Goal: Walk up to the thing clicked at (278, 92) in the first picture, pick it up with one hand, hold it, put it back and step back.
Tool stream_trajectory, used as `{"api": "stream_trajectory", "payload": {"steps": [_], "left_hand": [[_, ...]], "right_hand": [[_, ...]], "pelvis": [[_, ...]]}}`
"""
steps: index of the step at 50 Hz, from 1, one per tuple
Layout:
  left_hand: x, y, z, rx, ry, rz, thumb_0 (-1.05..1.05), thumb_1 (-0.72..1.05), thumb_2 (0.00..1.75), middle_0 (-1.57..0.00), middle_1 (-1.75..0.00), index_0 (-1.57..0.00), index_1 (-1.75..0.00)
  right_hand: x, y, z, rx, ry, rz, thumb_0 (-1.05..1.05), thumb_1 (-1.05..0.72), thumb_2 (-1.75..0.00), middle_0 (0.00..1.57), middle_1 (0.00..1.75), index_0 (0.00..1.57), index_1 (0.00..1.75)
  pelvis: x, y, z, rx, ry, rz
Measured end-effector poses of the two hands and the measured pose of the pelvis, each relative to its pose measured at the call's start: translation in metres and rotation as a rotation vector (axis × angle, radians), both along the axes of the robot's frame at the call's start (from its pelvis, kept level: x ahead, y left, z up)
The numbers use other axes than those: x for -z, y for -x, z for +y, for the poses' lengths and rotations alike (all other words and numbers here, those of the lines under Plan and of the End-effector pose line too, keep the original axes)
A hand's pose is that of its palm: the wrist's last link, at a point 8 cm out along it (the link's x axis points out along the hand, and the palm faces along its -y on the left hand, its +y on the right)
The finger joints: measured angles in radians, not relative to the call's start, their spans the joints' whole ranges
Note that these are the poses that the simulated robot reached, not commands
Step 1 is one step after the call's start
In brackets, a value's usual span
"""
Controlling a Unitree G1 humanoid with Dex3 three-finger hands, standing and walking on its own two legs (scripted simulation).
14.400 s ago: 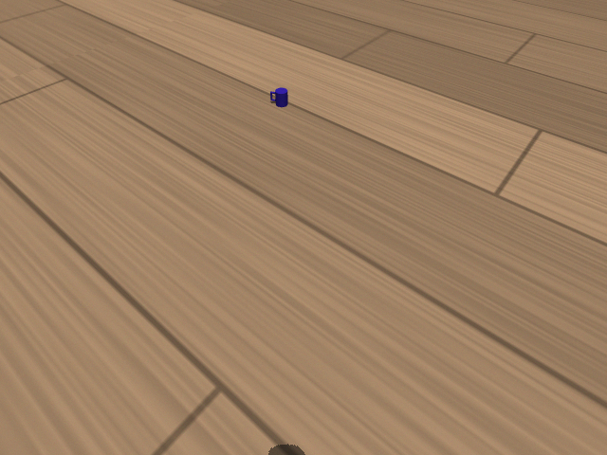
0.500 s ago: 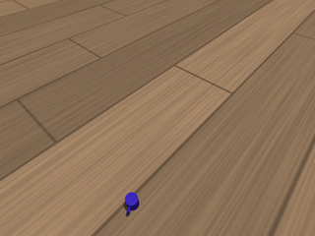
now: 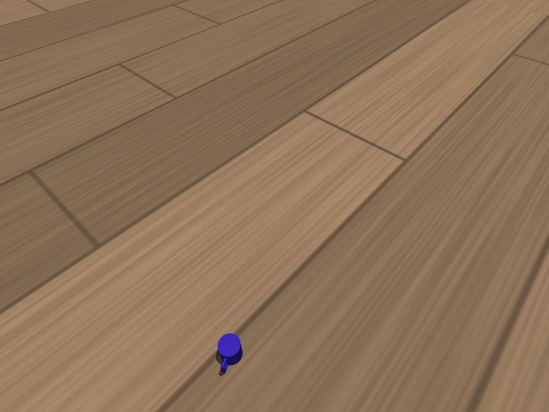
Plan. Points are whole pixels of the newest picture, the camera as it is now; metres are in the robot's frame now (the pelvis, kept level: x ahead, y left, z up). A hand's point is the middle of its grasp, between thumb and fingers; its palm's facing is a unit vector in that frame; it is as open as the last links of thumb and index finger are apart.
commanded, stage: stand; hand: left
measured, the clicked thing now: (228, 354) +0.44 +0.16 -0.74
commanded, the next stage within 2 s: walk up in 0.04 s
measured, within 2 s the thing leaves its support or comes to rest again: neither
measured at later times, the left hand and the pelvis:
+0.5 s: hand out of the picture +0.11 +0.14 -0.17, palm faces -0.11 -0.93 -0.34, open 7.3 cm; pelvis +0.02 -0.10 -0.02, yaw -4 degrees
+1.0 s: hand out of the picture +0.14 +0.23 -0.17, palm faces -0.04 -0.90 -0.43, open 7.3 cm; pelvis +0.03 -0.05 -0.03, yaw -2 degrees
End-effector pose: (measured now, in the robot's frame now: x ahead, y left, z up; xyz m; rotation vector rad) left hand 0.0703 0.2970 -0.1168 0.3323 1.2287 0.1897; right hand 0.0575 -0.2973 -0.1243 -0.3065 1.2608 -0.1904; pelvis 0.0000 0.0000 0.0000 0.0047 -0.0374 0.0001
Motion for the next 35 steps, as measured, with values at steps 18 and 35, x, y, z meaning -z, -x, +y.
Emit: {"api": "stream_trajectory", "payload": {"steps": [18,35], "left_hand": [[0.017,-0.031,-0.050,0.060,-0.056,0.013,0.00,0.91,0.90,-0.20,-0.29,-0.20,-0.30],[0.018,-0.060,-0.093,0.052,-0.043,-0.105,0.00,0.90,0.90,-0.21,-0.30,-0.21,-0.30]], "right_hand": [[-0.001,0.029,-0.146,0.087,0.208,-0.011,0.01,-0.90,-0.90,0.21,0.30,0.21,0.30],[0.015,-0.029,-0.118,0.002,0.056,0.007,0.01,-0.90,-0.90,0.21,0.29,0.21,0.30]], "pelvis": [[0.034,-0.010,-0.085,0.086,0.009,-0.019],[0.030,-0.032,-0.097,0.023,0.018,-0.002]]}}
